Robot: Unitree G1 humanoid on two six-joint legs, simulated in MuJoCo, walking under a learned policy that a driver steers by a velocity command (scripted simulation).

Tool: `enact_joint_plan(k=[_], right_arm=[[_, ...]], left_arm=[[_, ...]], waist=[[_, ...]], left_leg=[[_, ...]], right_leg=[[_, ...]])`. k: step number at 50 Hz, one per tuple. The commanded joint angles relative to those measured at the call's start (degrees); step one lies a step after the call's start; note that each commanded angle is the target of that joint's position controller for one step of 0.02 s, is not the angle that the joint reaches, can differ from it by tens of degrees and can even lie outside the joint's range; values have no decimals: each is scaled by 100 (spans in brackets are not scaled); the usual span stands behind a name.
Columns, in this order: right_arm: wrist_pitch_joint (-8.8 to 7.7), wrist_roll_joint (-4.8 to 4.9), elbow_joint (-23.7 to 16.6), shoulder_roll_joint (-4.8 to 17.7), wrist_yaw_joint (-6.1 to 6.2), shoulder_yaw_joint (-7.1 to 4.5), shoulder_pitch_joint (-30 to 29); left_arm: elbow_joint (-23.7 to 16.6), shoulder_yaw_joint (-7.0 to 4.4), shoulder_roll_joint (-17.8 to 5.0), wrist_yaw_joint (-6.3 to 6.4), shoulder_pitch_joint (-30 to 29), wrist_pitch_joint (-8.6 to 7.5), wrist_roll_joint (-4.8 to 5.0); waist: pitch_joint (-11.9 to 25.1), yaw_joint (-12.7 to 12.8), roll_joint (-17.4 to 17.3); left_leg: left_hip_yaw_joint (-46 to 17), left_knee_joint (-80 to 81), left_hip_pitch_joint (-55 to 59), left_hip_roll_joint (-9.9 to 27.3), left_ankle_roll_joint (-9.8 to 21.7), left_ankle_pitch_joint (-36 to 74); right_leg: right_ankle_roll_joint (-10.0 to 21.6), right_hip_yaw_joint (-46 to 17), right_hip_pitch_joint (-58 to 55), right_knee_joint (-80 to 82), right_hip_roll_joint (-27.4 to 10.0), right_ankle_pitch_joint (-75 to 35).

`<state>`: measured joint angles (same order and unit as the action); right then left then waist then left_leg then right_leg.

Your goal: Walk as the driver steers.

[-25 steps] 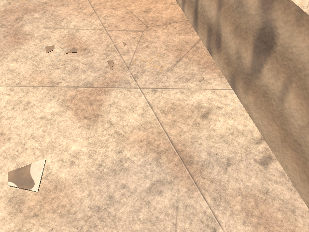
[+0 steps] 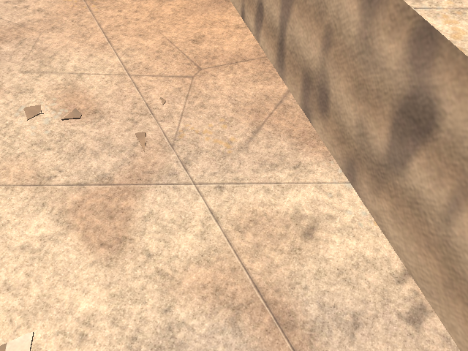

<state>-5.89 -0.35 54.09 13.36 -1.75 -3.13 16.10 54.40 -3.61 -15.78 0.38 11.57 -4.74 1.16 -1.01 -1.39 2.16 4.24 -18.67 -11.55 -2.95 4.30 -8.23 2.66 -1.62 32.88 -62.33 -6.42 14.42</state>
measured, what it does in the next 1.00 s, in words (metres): walks ahead, turning left: right foot, then left foot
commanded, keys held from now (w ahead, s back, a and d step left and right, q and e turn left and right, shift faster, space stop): w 0.20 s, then w+q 0.04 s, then q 0.44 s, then w+q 0.32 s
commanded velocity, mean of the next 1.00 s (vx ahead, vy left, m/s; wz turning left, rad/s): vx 0.31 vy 0.00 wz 0.34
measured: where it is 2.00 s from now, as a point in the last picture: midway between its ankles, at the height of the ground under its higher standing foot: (164, 278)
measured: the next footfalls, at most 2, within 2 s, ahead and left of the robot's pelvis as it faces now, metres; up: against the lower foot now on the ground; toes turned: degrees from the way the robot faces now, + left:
right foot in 0.34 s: +0.38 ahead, -0.16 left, +0.00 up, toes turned +0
left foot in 0.84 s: +0.32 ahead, +0.09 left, +0.00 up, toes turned +22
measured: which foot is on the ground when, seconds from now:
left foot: down 0.00-0.34, up 0.36-0.82, down 0.84-1.00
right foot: up 0.00-0.32, down 0.34-0.82, up 0.84-1.00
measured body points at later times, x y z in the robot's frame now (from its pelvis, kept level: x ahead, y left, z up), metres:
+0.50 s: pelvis +0.25 -0.06 -0.01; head +0.30 -0.07 +0.44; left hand +0.38 +0.21 -0.12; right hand +0.32 -0.34 -0.16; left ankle +0.17 +0.07 -0.66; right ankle +0.34 -0.15 -0.75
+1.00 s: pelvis +0.35 +0.01 +0.00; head +0.36 +0.05 +0.45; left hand +0.40 +0.33 -0.12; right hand +0.50 -0.24 -0.11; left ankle +0.28 +0.07 -0.75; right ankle +0.44 -0.13 -0.68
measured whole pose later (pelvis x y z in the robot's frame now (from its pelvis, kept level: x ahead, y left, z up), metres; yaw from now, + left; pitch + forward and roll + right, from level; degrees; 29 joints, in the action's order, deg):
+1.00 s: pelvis +0.35 +0.01 +0.00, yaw +24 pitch +2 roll -2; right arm -2.3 1.0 46.6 14.3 0.5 -4.9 20.6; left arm 50.5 -5.0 -17.5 -1.1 2.7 -4.7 0.4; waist -0.2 -1.6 1.9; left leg -1.4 -23.0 -10.4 -0.9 3.4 -14.8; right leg 0.1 0.7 32.0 -54.8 -2.8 15.8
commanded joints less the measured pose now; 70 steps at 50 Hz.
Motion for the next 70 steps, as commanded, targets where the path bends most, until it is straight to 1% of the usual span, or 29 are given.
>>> enact_joint_plan(k=[1, 11, 14, 16, 17, 18, 19, 20, 22, 24, 33, 38, 40, 41, 42, 43, 44, 45, 47, 50, 54, 59, 62, 64, 65, 66, 67, 68, 70], right_arm=[[-87, 3, -216, 812, 90, -159, 15], [91, 117, 212, 896, 238, -180, 919], [200, 122, 245, 968, 297, -222, 822], [257, 97, 136, 993, 315, -218, 586], [241, 14, -78, 810, 312, -141, 509], [170, -11, -103, 80, 289, 66, 1289], [117, 123, -23, 547, 288, -41, 1305], [133, 269, -175, 915, 304, -172, 818], [297, 196, -245, 793, 387, -212, 436], [568, 165, -276, 510, 416, -225, 676], [816, 117, -1022, 602, 256, -301, -327], [865, 145, -1283, 709, 102, -362, -644], [818, 127, -1105, 713, 86, -401, -267], [788, 152, -900, 857, 133, -488, 220], [728, 189, -761, 1366, 214, -647, 838], [581, 152, -877, 1957, 182, -709, 1000], [385, 61, -983, 1551, 125, -589, 825], [256, 61, -1066, 1354, 146, -509, 517], [225, 195, -1175, 1090, 209, -425, 139], [210, 115, -1193, 1060, 325, -390, 294], [206, 139, -1151, 1181, 386, -440, 563], [238, 187, -1057, 1192, 364, -466, 779], [313, 192, -1112, 1218, 387, -474, 632], [335, 125, -1262, 928, 385, -362, 382], [337, -8, -1425, 604, 377, -235, 408], [259, 259, -1638, 262, 360, -154, 1212], [250, 372, -1417, 947, 383, -282, 1065], [265, 336, -1494, 1189, 368, -341, 512], [301, 210, -1529, 1025, 358, -346, 178]], left_arm=[[-261, -89, -261, 31, 84, 52, -66], [-865, 20, -158, -181, -1713, -81, 4], [-927, -36, -340, -245, -1555, -187, -45], [-572, -226, -754, -207, -290, -252, -164], [-403, -320, -1149, -150, 580, -268, -303], [-407, -376, -1549, -106, 847, -170, -344], [-533, -256, -1129, -94, 865, -90, -262], [-628, -170, -852, -55, 415, -39, -217], [-676, -65, -518, 9, -256, -1, -176], [-649, -55, -477, 0, -619, 1, -277], [-581, -201, -894, 207, -948, 210, -193], [-535, -312, -1177, 118, -750, 339, 21], [-520, -292, -1030, 91, -781, 371, 81], [-484, -237, -785, 65, -710, 387, 42], [-615, -128, -372, 7, -927, 373, -88], [-1055, -122, -328, -21, -1392, 248, -114], [-1085, -193, -669, -89, -1675, 95, -1], [-1082, -231, -806, -155, -1593, -22, 98], [-838, -282, -885, -139, -1380, -136, -88], [-804, -243, -628, -165, -1540, -153, -109], [-931, -127, -367, -201, -1976, -140, -67], [-1142, -103, -515, -267, -2202, -204, -7], [-1044, -195, -791, -295, -1703, -283, 7], [-712, -373, -1146, -238, -418, -346, -56], [-623, -444, -1515, -186, 590, -320, -142], [-470, -477, -1744, -229, 777, -270, -227], [-573, -315, -1078, -234, 401, -274, -116], [-666, -230, -757, -196, 80, -236, -82], [-654, -157, -543, -154, -316, -177, -159]], waist=[[-1, 187, -505], [-470, -308, -547], [-356, -42, -671], [487, 572, -760], [1374, 816, -361], [2340, 536, 1240], [3037, 691, 1072], [2254, 614, 801], [1114, 294, 268], [751, -57, 407], [514, 34, 380], [402, 90, 398], [357, -106, 223], [396, -234, -67], [391, -373, -1388], [158, -349, -2207], [137, -415, -1403], [56, -175, -1331], [87, 27, -858], [161, 45, -667], [-18, -136, -800], [-214, -243, -926], [-115, 26, -1180], [683, 674, -1027], [1675, 978, -159], [2136, 432, 2124], [1444, 509, 1213], [767, 571, 724], [188, 363, 225]], left_leg=[[-1282, 1176, 338, 1589, 912, 1177], [-797, 1034, 1259, 1618, 662, 1066], [-975, 347, 1555, 1702, 489, 2307], [-831, -1012, 1309, 1232, 155, 3689], [-641, -2433, 169, 798, -124, 2277], [-376, -4779, -2021, -141, -567, -2188], [-1292, -5694, -2175, -94, -619, -3243], [-1214, -5812, -2559, 220, -607, -3015], [-856, -5331, -2487, 661, -698, -2320], [-699, -4994, -1677, 806, -704, -1942], [-314, -2977, -1335, 866, -556, -464], [-47, -2075, -1106, 763, -243, -1088], [258, -1255, -365, 501, -7, -883], [131, -903, 261, 381, 197, -1024], [-1479, -271, 1072, 1374, 700, -864], [-4220, 460, 1702, 2299, 1684, -2071], [-4277, 754, 1698, 2379, 1724, -2101], [-3764, 741, 1602, 2256, 1463, -1745], [-2874, 657, 1359, 1884, 1044, -775], [-2239, 742, 1145, 1550, 895, 351], [-1878, 751, 728, 1309, 780, 264], [-2154, 507, 561, 1409, 665, 68], [-2426, 92, 690, 1498, 537, 566], [-2117, -1409, 284, 926, 229, 1402], [-1631, -3213, -681, 446, -13, 168], [-1388, -4847, -2636, -172, -267, -2712], [-1624, -5561, -3195, 260, -264, -2419], [-1426, -5550, -3292, 499, -218, -1878], [-1280, -5111, -2864, 901, -212, -1165]], right_leg=[[-140, -165, 669, 584, -276, -714], [-107, 111, 682, 3097, 120, -1803], [35, 108, 129, 3499, 343, -1343], [240, 326, -1750, 3739, 612, -2063], [526, -349, -3611, 3194, -227, -3975], [1533, -2290, -5804, 3063, -1976, -5658], [1637, -2812, -5671, 3373, -2030, -5350], [1381, -1898, -4964, 3512, -1782, -5095], [1084, -927, -3339, 3967, -1318, -4310], [1039, -384, -2065, 4481, -1125, -3492], [1051, 679, -1908, 5095, -1212, -1635], [775, 507, -2358, 4993, -1475, 425], [502, 726, -2113, 4529, -1254, 1137], [281, 982, -1768, 3791, -976, 1384], [-143, 1619, -617, 1678, -349, 1549], [-394, 1002, 1590, 288, 671, 2489], [-270, 71, 2028, -294, 463, 2125], [-123, -86, 2088, -177, 301, 1396], [-163, -103, 1642, 391, 110, 443], [-337, -10, 1047, 1290, 282, -545], [-448, 13, 456, 2649, 541, -1375], [-412, -70, -101, 3351, 597, -1425], [-250, -43, -789, 3538, 648, -983], [96, -182, -2656, 3704, 456, -1015], [439, -1354, -4290, 3594, -671, -359], [1223, -4217, -5566, 4538, -1788, 1028], [1046, -4068, -5093, 4797, -1646, 1802], [797, -2971, -4331, 4793, -1433, 1410], [659, -1760, -3161, 4972, -1013, 146]])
